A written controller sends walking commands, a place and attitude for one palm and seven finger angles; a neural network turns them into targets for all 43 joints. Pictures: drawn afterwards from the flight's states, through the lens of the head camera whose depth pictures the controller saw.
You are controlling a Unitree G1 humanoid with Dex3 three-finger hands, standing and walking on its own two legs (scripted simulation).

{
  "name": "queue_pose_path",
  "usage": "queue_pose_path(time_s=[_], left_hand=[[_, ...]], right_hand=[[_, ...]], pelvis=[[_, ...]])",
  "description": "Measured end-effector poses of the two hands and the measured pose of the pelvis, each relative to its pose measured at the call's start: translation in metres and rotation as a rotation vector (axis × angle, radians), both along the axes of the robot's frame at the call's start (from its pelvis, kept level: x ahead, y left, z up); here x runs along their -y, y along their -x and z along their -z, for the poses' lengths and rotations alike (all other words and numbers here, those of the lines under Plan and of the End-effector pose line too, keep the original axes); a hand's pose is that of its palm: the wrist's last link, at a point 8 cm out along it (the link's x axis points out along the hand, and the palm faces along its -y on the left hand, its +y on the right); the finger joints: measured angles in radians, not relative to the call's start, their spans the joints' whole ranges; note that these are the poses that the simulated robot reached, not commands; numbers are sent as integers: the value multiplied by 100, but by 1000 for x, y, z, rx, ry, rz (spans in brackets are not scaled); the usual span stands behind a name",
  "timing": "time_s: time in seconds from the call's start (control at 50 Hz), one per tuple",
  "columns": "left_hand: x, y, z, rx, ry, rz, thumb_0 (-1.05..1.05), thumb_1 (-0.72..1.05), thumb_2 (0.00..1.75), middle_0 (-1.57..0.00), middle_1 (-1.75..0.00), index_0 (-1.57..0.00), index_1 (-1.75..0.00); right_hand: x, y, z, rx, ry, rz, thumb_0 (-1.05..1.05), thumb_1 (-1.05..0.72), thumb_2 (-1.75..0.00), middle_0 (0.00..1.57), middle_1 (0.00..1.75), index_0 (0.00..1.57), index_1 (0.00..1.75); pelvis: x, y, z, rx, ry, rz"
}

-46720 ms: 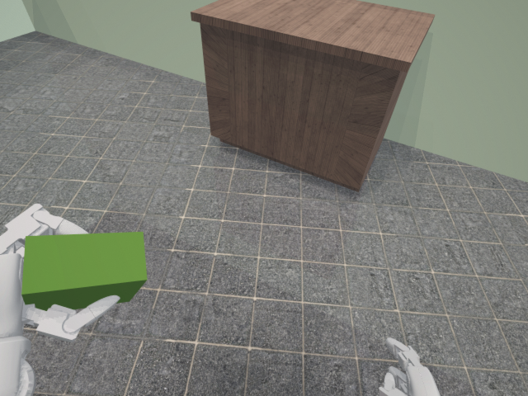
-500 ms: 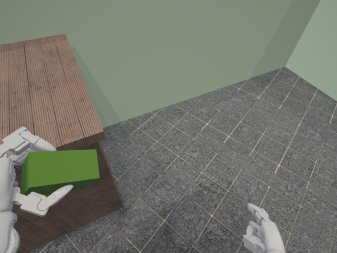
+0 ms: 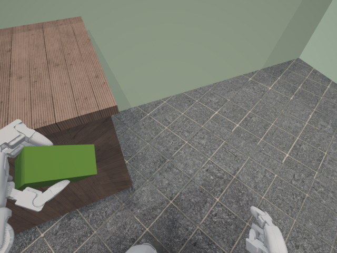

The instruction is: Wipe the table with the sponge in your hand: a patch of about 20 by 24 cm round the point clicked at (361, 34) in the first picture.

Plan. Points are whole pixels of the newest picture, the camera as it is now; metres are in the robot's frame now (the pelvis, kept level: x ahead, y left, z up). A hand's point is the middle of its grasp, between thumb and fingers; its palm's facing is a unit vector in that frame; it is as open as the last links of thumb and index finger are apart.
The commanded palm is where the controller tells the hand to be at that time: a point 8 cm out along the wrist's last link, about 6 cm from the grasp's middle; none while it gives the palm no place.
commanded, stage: step back with the hand held close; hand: left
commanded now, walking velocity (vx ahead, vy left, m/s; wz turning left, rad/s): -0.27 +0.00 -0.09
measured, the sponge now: (64, 166) +0.24 +0.22 +0.12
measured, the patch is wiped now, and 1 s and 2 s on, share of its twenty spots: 1.00 1.00 1.00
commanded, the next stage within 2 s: stop stepping back and stand still in 0.56 s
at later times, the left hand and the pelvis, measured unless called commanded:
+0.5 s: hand (28, 204) +0.16 +0.22 +0.17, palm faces +0.24 -0.89 -0.39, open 9.7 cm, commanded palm +0.10 +0.27 +0.18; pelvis -0.09 +0.01 +0.01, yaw -7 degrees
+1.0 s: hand out of the picture +0.12 +0.26 +0.15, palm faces +0.28 -0.92 -0.27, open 9.7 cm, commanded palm +0.06 +0.30 +0.18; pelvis -0.13 +0.05 -0.01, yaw -7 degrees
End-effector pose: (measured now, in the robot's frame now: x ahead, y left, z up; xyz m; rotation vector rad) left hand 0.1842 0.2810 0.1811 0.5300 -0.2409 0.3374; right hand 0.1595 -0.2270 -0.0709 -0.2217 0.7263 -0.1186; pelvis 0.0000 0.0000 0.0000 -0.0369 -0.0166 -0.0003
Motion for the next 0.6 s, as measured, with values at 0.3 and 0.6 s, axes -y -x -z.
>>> queue_pose_path(time_s=[0.3,0.6], left_hand=[[-17,34,0,64,36,48,-2,-49,109,-74,-136,-80,-135],[37,82,-12,14,-21,264,-2,-49,109,-74,-136,-79,-136]], right_hand=[[-11,46,-9,3,42,30,1,-91,-90,20,29,20,30],[-7,120,5,-20,-35,42,1,-90,-90,20,30,21,30]], pelvis=[[-17,48,0,-20,2,45],[-7,130,-1,-109,20,135]])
